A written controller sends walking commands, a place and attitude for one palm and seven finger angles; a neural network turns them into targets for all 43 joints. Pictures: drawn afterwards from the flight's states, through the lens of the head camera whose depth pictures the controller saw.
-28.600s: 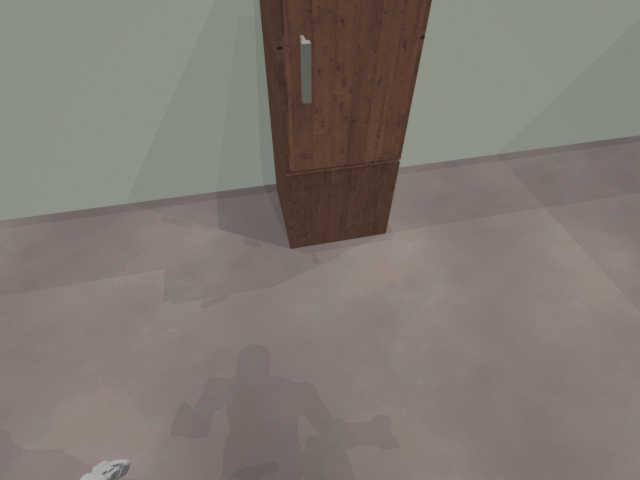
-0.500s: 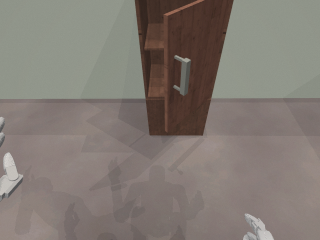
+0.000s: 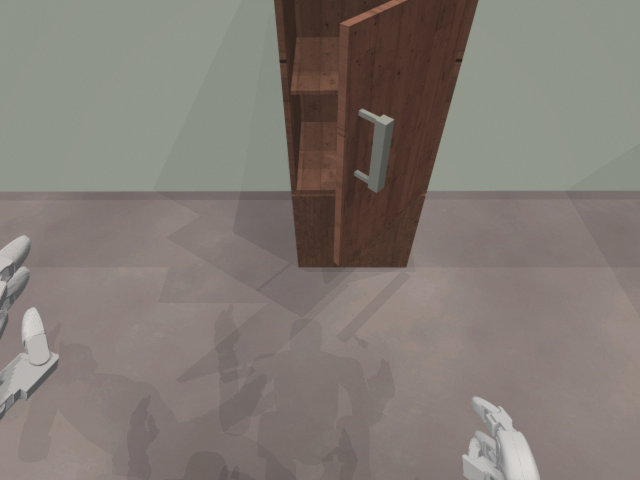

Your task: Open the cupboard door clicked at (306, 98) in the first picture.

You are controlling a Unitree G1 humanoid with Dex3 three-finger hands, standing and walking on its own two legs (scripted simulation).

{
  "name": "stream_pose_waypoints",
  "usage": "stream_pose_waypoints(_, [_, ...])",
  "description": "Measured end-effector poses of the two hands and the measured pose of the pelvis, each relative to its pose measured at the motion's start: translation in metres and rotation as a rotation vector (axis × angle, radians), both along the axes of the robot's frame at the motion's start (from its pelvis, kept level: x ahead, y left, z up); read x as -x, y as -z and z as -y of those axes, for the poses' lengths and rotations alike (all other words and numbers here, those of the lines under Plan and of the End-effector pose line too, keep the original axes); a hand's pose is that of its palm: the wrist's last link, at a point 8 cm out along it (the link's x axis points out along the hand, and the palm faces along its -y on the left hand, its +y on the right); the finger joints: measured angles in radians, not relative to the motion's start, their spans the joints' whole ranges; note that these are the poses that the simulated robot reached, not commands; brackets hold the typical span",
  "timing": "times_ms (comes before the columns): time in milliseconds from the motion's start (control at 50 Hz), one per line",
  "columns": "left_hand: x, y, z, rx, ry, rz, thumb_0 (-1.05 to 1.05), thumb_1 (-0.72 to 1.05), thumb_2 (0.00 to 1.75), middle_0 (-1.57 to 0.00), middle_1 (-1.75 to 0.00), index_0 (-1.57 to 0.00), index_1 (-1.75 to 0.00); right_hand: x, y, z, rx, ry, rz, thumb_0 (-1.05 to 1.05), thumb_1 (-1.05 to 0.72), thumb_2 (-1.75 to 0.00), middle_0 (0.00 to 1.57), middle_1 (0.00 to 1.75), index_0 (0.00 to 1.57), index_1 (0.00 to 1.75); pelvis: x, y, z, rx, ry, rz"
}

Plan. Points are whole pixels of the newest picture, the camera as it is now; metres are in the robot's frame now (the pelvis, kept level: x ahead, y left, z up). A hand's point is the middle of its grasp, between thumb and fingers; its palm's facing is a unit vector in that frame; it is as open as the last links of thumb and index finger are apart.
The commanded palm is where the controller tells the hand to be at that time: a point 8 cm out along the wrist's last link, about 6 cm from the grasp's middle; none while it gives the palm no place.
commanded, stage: stop stepping back and stand still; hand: left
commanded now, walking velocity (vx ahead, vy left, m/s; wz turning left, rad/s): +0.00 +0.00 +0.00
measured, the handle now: (370, 151) +0.69 -0.05 +0.01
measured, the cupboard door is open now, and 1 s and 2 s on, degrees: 47 47 47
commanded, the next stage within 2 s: let the arm hang, fingers relaxed in 0.60 s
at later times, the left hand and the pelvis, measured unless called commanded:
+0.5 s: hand (9, 370) +0.18 +0.29 +0.15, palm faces +0.39 -0.79 -0.47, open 7.4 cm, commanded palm +0.12 +0.33 +0.18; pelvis -0.02 +0.03 +0.00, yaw +0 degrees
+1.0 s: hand out of the picture +0.03 +0.19 -0.16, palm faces -0.03 -0.98 -0.19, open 7.3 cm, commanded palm none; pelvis -0.03 +0.02 -0.01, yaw +1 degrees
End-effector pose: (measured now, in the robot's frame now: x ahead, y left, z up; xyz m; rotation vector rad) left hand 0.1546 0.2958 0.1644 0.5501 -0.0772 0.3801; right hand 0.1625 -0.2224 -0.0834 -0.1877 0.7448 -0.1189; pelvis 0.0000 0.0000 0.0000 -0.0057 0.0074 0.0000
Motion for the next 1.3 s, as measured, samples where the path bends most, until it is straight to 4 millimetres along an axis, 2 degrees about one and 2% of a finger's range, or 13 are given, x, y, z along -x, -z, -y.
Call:
stream_pose_waypoints(200, [0.004,-0.011,-0.015,-0.008,-0.006,0.068,0.02,0.89,0.9,-0.21,-0.31,-0.21,-0.3,0.01,-0.005,-0.006,0.036,-0.003,-0.01,0.01,-0.9,-0.9,0.2,0.3,0.21,0.3,0.006,-0.002,-0.012,0.006,-0.002,0.006])
stream_pose_waypoints(400, [0.009,-0.001,-0.025,0.018,0.005,0.033,0.02,0.89,0.9,-0.21,-0.31,-0.21,-0.3,0.017,-0.011,-0.01,0.054,0.013,0.006,0.01,-0.9,-0.9,0.2,0.3,0.21,0.3,0.012,-0.003,-0.023,0.009,0.0,0.003])
stream_pose_waypoints(700, [0.017,-0.004,-0.036,0.009,-0.013,0.053,0.01,0.89,0.9,-0.21,-0.31,-0.21,-0.3,0.021,-0.008,-0.026,0.041,-0.011,-0.001,0.01,-0.9,-0.9,0.2,0.3,0.21,0.3,0.017,-0.004,-0.031,0.011,-0.002,0.004])
stream_pose_waypoints(740, [0.01,0.023,-0.039,0.022,0.006,-0.03,0.01,0.89,0.9,-0.21,-0.3,-0.21,-0.3,0.02,0.001,-0.025,0.018,-0.05,-0.006,0.01,-0.9,-0.9,0.2,0.3,0.21,0.3,0.02,-0.001,-0.032,0.011,-0.018,-0.01])
stream_pose_waypoints(780, [0.003,0.077,-0.044,0.094,-0.017,-0.251,0.01,0.9,0.9,-0.2,-0.3,-0.2,-0.3,0.023,0.016,-0.021,0.008,-0.079,-0.066,0.01,-0.9,-0.9,0.2,0.3,0.21,0.3,0.024,0.003,-0.034,0.003,-0.026,-0.018])
stream_pose_waypoints(820, [0.008,0.139,-0.04,0.182,-0.055,-0.504,0.0,0.9,0.9,-0.2,-0.3,-0.2,-0.3,0.031,0.03,-0.014,0.004,-0.074,-0.12,0.01,-0.9,-0.9,0.2,0.3,0.21,0.3,0.027,0.007,-0.035,-0.01,-0.028,-0.019])
stream_pose_waypoints(860, [0.028,0.194,-0.026,0.264,-0.078,-0.741,0.01,0.9,0.9,-0.2,-0.3,-0.2,-0.3,0.044,0.041,-0.007,0.003,-0.053,-0.173,0.01,-0.9,-0.9,0.2,0.3,0.21,0.3,0.029,0.009,-0.033,-0.017,-0.021,-0.014])
stream_pose_waypoints(900, [0.056,0.238,-0.003,0.343,-0.08,-0.938,0.01,0.91,0.9,-0.2,-0.3,-0.2,-0.3,0.062,0.046,0.0,0.009,-0.029,-0.238,0.01,-0.9,-0.9,0.2,0.3,0.21,0.3,0.029,0.009,-0.03,-0.018,-0.014,-0.006])
stream_pose_waypoints(980, [0.116,0.292,0.045,0.502,-0.077,-1.207,0.01,0.91,0.9,-0.2,-0.3,-0.2,-0.3,0.107,0.049,0.014,0.042,0.009,-0.401,0.01,-0.91,-0.9,0.2,0.3,0.21,0.3,0.029,0.006,-0.021,-0.018,-0.017,0.007])
stream_pose_waypoints(1040, [0.148,0.306,0.054,0.564,-0.155,-1.287,0.0,0.97,0.9,-0.21,-0.3,-0.21,-0.3,0.14,0.047,0.021,0.064,0.025,-0.53,0.01,-0.91,-0.9,0.2,0.3,0.2,0.3,0.028,0.003,-0.014,-0.013,-0.028,0.011])
stream_pose_waypoints(1140, [0.185,0.308,0.052,0.585,-0.232,-1.379,0.0,0.97,0.9,-0.21,-0.3,-0.21,-0.3,0.178,0.05,0.023,0.06,0.048,-0.671,0.01,-0.91,-0.9,0.2,0.3,0.2,0.3,0.026,0.0,-0.008,-0.004,-0.04,0.016])
stream_pose_waypoints(1220, [0.199,0.302,0.046,0.57,-0.284,-1.416,0.0,0.94,0.9,-0.21,-0.3,-0.2,-0.3,0.19,0.056,0.016,0.027,0.058,-0.708,0.01,-0.91,-0.9,0.2,0.3,0.2,0.3,0.024,-0.002,-0.006,-0.002,-0.039,0.022])
stream_pose_waypoints(1300, [0.201,0.296,0.042,0.551,-0.311,-1.422,0.01,0.93,0.9,-0.2,-0.3,-0.2,-0.3,0.191,0.062,0.006,-0.013,0.057,-0.708,0.01,-0.91,-0.9,0.2,0.3,0.2,0.3,0.022,-0.003,-0.005,-0.004,-0.036,0.026])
